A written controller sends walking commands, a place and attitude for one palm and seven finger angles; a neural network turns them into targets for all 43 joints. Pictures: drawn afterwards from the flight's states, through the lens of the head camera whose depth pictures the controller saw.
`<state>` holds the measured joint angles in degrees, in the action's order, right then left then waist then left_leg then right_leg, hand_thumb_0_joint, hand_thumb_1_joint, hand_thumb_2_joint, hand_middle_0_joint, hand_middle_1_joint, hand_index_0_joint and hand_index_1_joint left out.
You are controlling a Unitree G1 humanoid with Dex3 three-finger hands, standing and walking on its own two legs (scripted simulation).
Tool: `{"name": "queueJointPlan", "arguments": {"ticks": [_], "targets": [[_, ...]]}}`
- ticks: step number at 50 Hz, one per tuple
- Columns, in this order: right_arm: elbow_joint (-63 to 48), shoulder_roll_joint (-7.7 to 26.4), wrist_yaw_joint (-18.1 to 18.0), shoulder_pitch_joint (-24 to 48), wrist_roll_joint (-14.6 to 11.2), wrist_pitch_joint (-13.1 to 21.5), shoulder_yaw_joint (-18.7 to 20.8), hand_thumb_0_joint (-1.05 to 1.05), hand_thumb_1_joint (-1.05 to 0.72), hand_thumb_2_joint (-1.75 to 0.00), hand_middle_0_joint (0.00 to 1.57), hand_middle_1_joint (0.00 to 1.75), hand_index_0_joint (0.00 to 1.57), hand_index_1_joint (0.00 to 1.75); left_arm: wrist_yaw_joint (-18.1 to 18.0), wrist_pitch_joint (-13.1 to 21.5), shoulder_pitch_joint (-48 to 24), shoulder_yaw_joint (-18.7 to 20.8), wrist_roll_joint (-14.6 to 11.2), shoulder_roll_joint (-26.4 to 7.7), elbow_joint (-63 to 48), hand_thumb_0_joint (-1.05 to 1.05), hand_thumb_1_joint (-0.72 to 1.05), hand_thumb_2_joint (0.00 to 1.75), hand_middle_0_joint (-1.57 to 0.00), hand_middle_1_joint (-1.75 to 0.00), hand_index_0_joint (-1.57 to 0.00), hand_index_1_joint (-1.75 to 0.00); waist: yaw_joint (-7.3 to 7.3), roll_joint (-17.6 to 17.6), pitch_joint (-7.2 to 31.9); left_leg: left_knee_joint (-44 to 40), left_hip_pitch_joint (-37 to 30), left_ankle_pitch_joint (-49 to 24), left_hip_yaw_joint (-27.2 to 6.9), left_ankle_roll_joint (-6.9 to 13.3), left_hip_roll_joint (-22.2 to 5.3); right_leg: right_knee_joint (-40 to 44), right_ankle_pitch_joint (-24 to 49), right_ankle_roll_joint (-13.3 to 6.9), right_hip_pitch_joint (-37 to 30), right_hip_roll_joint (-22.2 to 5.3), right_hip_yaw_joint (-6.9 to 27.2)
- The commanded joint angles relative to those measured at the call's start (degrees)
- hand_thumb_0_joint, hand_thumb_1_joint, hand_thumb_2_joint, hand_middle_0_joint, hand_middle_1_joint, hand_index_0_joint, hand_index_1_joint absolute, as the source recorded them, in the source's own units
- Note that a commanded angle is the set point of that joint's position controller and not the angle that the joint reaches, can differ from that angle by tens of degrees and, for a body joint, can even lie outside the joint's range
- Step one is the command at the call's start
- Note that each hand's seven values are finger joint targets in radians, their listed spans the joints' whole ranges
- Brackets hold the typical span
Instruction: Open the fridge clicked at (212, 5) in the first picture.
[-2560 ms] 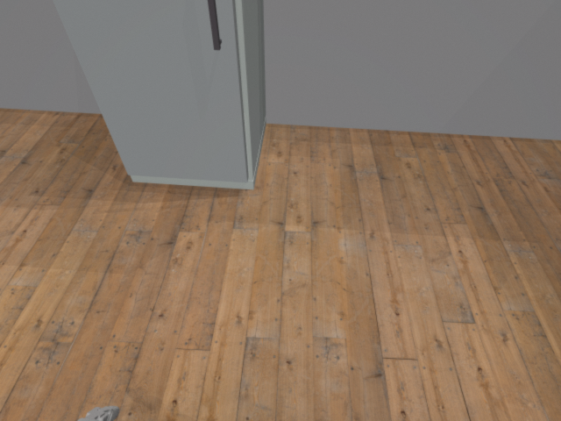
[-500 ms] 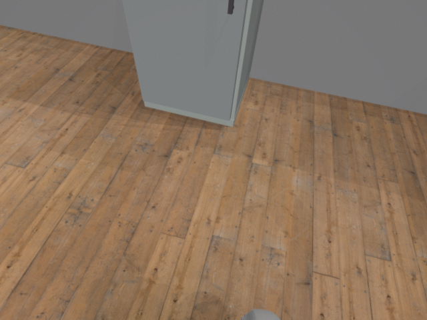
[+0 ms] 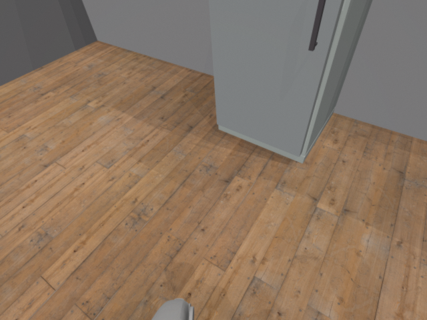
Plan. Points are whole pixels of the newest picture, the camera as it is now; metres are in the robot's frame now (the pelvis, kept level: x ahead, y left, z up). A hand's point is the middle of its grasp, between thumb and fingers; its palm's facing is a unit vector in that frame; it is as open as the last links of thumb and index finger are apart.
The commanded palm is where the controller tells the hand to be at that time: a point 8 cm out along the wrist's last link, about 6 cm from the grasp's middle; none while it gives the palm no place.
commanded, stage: walk to a spot facing it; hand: right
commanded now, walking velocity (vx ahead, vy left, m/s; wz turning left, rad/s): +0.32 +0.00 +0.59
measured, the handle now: out of the picture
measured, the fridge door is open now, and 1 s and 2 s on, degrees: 0 0 0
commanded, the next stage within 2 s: turn to face it in 1.20 s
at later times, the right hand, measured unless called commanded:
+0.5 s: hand (272, 248) +0.33 -0.12 -0.18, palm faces -0.25 +0.94 -0.22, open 7.2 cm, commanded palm none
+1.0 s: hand (258, 187) +0.53 -0.10 -0.18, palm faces -0.39 +0.91 -0.15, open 7.4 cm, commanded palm none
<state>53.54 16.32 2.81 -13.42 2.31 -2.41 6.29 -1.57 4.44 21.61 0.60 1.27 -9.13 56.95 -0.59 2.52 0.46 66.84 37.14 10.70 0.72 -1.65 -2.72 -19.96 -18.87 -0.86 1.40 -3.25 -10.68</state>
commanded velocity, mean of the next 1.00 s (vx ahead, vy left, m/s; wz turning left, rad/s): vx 0.35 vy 0.00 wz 0.44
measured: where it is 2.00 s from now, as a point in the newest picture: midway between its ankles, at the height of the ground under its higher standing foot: (175, 242)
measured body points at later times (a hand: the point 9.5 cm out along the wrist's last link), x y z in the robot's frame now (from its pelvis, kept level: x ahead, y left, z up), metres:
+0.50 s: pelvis +0.20 +0.05 -0.01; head +0.23 +0.05 +0.44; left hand +0.18 +0.29 -0.16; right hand +0.35 -0.17 -0.16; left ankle +0.21 +0.12 -0.74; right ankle +0.29 -0.10 -0.68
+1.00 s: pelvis +0.42 +0.06 +0.00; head +0.43 +0.05 +0.45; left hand +0.32 +0.28 -0.14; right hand +0.55 -0.15 -0.16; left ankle +0.41 +0.21 -0.66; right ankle +0.41 -0.06 -0.74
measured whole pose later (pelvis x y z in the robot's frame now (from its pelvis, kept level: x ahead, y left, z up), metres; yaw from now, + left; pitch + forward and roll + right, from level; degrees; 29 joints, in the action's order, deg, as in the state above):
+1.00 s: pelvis +0.42 +0.06 +0.00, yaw +28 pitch +0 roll +0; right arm 57.7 11.0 2.3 -16.0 2.2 -1.9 5.8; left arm -1.4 4.7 19.0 3.0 1.6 -10.0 58.6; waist -1.2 2.3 -0.8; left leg 62.7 36.3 9.5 3.3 -1.2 -6.9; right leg -21.5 -16.9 0.3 3.4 -5.2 -17.7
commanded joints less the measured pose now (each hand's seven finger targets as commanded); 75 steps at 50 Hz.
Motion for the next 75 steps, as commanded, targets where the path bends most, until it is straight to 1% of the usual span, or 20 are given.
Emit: {"name": "queueJointPlan", "arguments": {"ticks": [1, 7, 11, 13, 14, 20, 30, 33, 34, 35, 36, 42, 54, 58, 59, 60, 61, 64, 67, 75], "targets": [[-6.06, -2.69, 0.97, 9.03, -0.26, 1.28, -1.84, 0.0, -0.9, -0.9, 0.2, 0.3, 0.2, 0.3, -0.81, 1.1, 6.79, 1.96, -0.16, -8.16, 0.25, 0.0, 0.9, 0.9, -0.2, -0.3, -0.2, -0.3, 2.32, -9.01, -9.4, -5.53, 10.8, -2.03, 3.3, -0.13, -1.53, 7.43, 28.0, -3.71, -3.79, -14.15, 4.75], [-7.08, -3.19, 0.85, 16.18, -0.53, 2.37, -2.71, 0.0, -0.9, -0.9, 0.2, 0.3, 0.2, 0.3, -0.76, 0.43, 11.32, 2.26, 0.36, -8.35, 3.57, 0.0, 0.9, 0.9, -0.2, -0.3, -0.2, -0.3, 3.96, -10.47, -8.99, -24.89, -1.15, 1.25, 9.97, 3.76, 2.8, 1.53, 50.87, -3.68, -6.54, -14.4, -2.15], [-0.59, 2.63, -0.28, -5.0, -0.1, 4.19, -0.71, 0.0, -0.9, -0.9, 0.2, 0.3, 0.2, 0.3, -0.18, 0.16, 6.77, 3.02, -0.61, -11.72, 2.07, 0.0, 0.9, 0.9, -0.2, -0.3, -0.2, -0.3, -6.55, -11.92, 4.77, -35.71, -35.82, -1.35, 10.2, 8.63, 5.55, -28.97, 57.19, -0.03, 3.41, -13.82, -5.93], [1.99, 12.98, -1.83, -15.22, -1.72, 4.78, 1.18, 0.0, -0.9, -0.9, 0.2, 0.3, 0.2, 0.3, 0.03, 0.52, 5.67, 2.27, -1.82, -5.26, -1.61, 0.0, 0.9, 0.9, -0.2, -0.3, -0.2, -0.3, -7.81, 5.35, 16.11, -42.13, -60.0, -18.83, -33.05, 20.96, -23.34, -67.38, -15.87, 3.72, 36.38, -1.5, 0.83], [0.97, 12.34, -2.4, -12.46, -2.3, 4.53, 1.07, 0.0, -0.9, -0.9, 0.2, 0.3, 0.2, 0.3, 0.01, 0.76, 1.39, 2.76, -1.22, -7.52, -2.91, 0.0, 0.9, 0.9, -0.2, -0.3, -0.2, -0.3, -7.97, 0.17, 12.31, -45.28, -51.83, -18.25, -27.54, 20.08, -21.13, -65.93, -9.31, 2.46, 37.53, -4.38, 8.76], [-0.89, 3.45, -3.12, 2.31, -0.83, 5.69, -1.36, 0.0, -0.9, -0.9, 0.2, 0.3, 0.2, 0.3, 0.96, -3.2, 3.4, 2.59, 0.46, -3.59, -0.55, 0.0, 0.9, 0.9, -0.2, -0.3, -0.2, -0.3, 3.5, -1.8, -0.95, -53.19, -14.95, -0.26, -10.44, 13.34, -10.0, -47.71, 0.64, 4.35, 26.63, -8.32, 7.76], [1.66, 4.05, -2.65, -5.52, -0.94, 6.16, -1.15, 0.0, -0.9, -0.9, 0.2, 0.3, 0.2, 0.3, 2.74, -1.19, -13.17, 2.85, 0.23, -4.35, -6.6, 0.0, 0.9, 0.9, -0.2, -0.3, -0.2, -0.3, -1.34, 3.7, -3.47, -51.07, -23.77, -0.44, -13.59, 12.31, -8.49, -19.96, 5.61, 3.71, 25.09, -3.19, 5.46], [1.56, 4.09, -2.9, -4.78, -1.31, 5.89, -0.95, 0.0, -0.9, -0.9, 0.2, 0.3, 0.2, 0.3, 2.1, -0.28, -8.28, 3.37, 0.22, -6.36, -5.11, 0.0, 0.9, 0.9, -0.2, -0.3, -0.2, -0.3, 1.8, 0.96, -1.34, -42.35, -22.36, -6.08, -11.98, 9.98, -6.33, -8.01, 7.23, 3.14, 11.01, -1.29, 4.12], [1.11, 2.27, -2.68, -4.51, -1.55, 5.84, -1.06, 0.0, -0.9, -0.9, 0.2, 0.3, 0.2, 0.3, 1.39, 0.21, -1.09, 4.1, 0.53, -9.82, -2.84, 0.0, 0.9, 0.9, -0.2, -0.3, -0.2, -0.3, 4.88, -4.76, 2.63, -30.22, -15.7, -7.55, -8.86, 7.66, -2.46, -3.93, 6.54, 1.3, -2.81, -5.48, 9.36], [0.26, -1.25, -2.03, -6.56, -2.01, 5.84, -1.52, 0.0, -0.9, -0.9, 0.2, 0.3, 0.2, 0.3, 1.05, 0.33, 5.84, 5.63, 1.39, -16.52, -1.22, 0.0, 0.9, 0.9, -0.2, -0.3, -0.2, -0.3, 6.45, -19.49, 7.77, -12.28, -2.81, 11.72, -0.16, 4.39, 4.48, 0.14, 4.84, -4.29, -14.62, -21.73, 27.79], [-0.48, 0.2, -2.22, -4.68, -1.29, 6.12, -1.6, 0.0, -0.9, -0.9, 0.2, 0.3, 0.2, 0.3, 0.9, -0.37, 7.48, 5.18, 0.93, -16.16, -0.93, 0.0, 0.9, 0.9, -0.2, -0.3, -0.2, -0.3, 7.5, -20.21, 7.08, -1.01, 1.34, 21.58, -0.88, 3.81, 3.8, 5.77, -1.87, -7.0, -12.14, -27.31, 34.71], [1.81, -3.18, -0.71, -4.68, -0.3, 3.14, -0.8, 0.0, -0.9, -0.9, 0.2, 0.3, 0.2, 0.3, 0.24, 0.77, -3.77, 2.96, 0.22, -6.76, -2.03, 0.0, 0.9, 0.9, -0.2, -0.3, -0.2, -0.3, 0.18, -8.82, -4.87, 3.94, -0.45, 3.27, -0.52, 1.73, -3.87, 9.69, 3.41, -2.78, 8.6, -17.61, 9.48], [-3.11, -5.13, 0.38, 9.7, -0.54, 2.53, -1.26, 0.0, -0.9, -0.9, 0.2, 0.3, 0.2, 0.3, 0.32, 0.1, 3.67, 4.09, 0.65, -8.7, 1.56, 0.0, 0.9, 0.9, -0.2, -0.3, -0.2, -0.3, 3.22, -10.99, -8.95, -24.43, -0.57, -0.71, 6.87, 1.98, -2.86, 5.84, 22.9, -3.7, -1.46, -18.18, -5.47], [0.29, -1.75, -0.19, -2.79, -0.3, 3.81, -0.45, 0.0, -0.9, -0.9, 0.2, 0.3, 0.2, 0.3, 0.58, -0.54, 1.78, 4.73, 0.38, -11.6, 0.65, 0.0, 0.9, 0.9, -0.2, -0.3, -0.2, -0.3, -3.65, -9.29, 0.06, -31.5, -23.34, 2.45, 12.12, 6.01, 4.46, -16.94, 47.82, -1.1, 0.14, -16.98, -9.62], [2.77, 2.71, -0.6, -12.29, -0.18, 4.63, 0.76, 0.0, -0.9, -0.9, 0.2, 0.3, 0.2, 0.3, 1.16, -0.59, 0.5, 4.59, -0.23, -11.4, -0.28, 0.0, 0.9, 0.9, -0.2, -0.3, -0.2, -0.3, -8.49, -3.81, 5.83, -34.85, -38.97, -1.7, 8.42, 7.1, 2.1, -31.76, 39.93, 1.29, 9.12, -14.8, -9.93], [3.72, 10.24, -1.51, -17.54, -0.3, 5.31, 2.25, 0.0, -0.9, -0.9, 0.2, 0.3, 0.2, 0.3, 1.55, -0.4, 2.28, 3.64, -1.25, -6.47, -2.28, 0.0, 0.9, 0.9, -0.2, -0.3, -0.2, -0.3, -9.07, 9.82, 13.22, -38.88, -54.41, -7.7, -18.74, 13.16, -15.33, -50.48, -6.56, 4.17, 28.61, -5.68, -7.19], [4.34, 13.86, -2.08, -18.19, -2.09, 4.92, 2.54, 0.0, -0.9, -0.9, 0.2, 0.3, 0.2, 0.3, 0.99, -0.41, -1.66, 3.28, -1.31, -6.3, -4.05, 0.0, 0.9, 0.9, -0.2, -0.3, -0.2, -0.3, -8.44, 10.4, 14.78, -45.71, -54.22, -18.46, -31.72, 17.19, -22.33, -61.25, -16.63, 3.94, 35.81, -2.92, 1.75], [-0.23, 5.64, -3.06, -3.05, -1.92, 4.97, -0.01, 0.0, -0.9, -0.9, 0.2, 0.3, 0.2, 0.3, 0.66, -1.39, -3.67, 3.45, -0.06, -6.95, -2.38, 0.0, 0.9, 0.9, -0.2, -0.3, -0.2, -0.3, -2.16, 1.5, 3.04, -50.64, -31.33, -5.0, -20.05, 13.69, -17.52, -59.66, -1.77, 3.37, 33.55, -8.44, 9.72], [0.56, 1.74, -3.77, 1.35, -1.08, 6.19, -1.75, 0.0, -0.9, -0.9, 0.2, 0.3, 0.2, 0.3, 0.69, -3.37, 2.84, 2.46, 0.34, -3.62, 1.59, 0.0, 0.9, 0.9, -0.2, -0.3, -0.2, -0.3, 3.29, 0.3, 2.33, -50.18, -21.7, -19.83, -6.91, 11.46, -12.95, -49.71, 0.27, 3.7, 25.91, -7.63, 8.72], [2.05, -0.57, -4.02, 1.52, -1.4, 5.39, -3.33, 0.0, -0.9, -0.9, 0.2, 0.3, 0.2, 0.3, 1.28, -4.85, -3.86, 1.77, -0.35, -2.07, 0.5, 0.0, 0.9, 0.9, -0.2, -0.3, -0.2, -0.3, 1.8, 4.22, -2.33, -51.81, -22.74, -17.77, 2.06, 9.75, -12.63, -29.5, 3.8, 4.19, 23.76, -4.28, 6.56]]}}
